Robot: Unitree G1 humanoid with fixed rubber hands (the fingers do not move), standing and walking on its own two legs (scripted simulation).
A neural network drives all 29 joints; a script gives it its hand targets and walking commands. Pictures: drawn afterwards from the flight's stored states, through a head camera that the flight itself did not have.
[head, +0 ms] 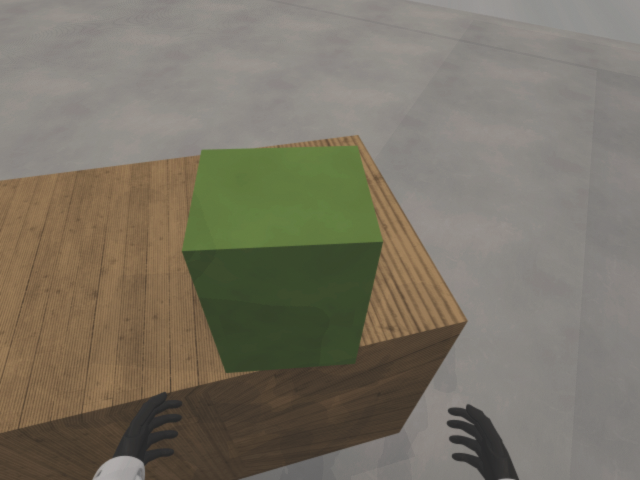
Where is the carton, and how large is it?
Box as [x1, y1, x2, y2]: [182, 146, 382, 372]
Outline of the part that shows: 357,146 201,150 182,252 226,372 354,363 382,243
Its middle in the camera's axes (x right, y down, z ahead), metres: -0.05 +0.04 +0.56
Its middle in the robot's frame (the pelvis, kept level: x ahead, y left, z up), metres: +0.39 +0.05 +0.03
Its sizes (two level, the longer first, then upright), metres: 0.205 0.173 0.295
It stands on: a pedestal, 0.66 m high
